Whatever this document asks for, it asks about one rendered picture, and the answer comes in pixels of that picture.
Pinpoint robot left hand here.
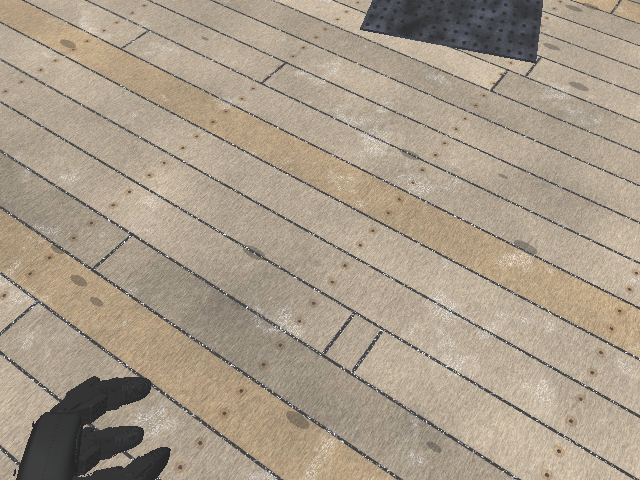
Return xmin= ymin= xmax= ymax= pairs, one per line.
xmin=13 ymin=376 xmax=171 ymax=480

